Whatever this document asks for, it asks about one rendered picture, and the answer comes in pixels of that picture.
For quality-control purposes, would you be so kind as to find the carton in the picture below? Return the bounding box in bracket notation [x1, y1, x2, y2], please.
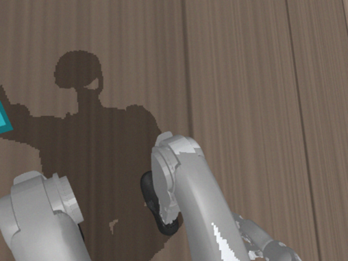
[0, 101, 13, 134]

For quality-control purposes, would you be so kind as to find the right robot hand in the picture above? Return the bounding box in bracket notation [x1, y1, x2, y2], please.
[232, 212, 274, 260]

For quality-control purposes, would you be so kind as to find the right robot foot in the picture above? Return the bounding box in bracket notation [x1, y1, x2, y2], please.
[140, 171, 179, 236]

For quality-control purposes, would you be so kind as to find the right robot arm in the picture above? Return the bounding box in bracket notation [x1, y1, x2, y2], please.
[263, 240, 302, 261]

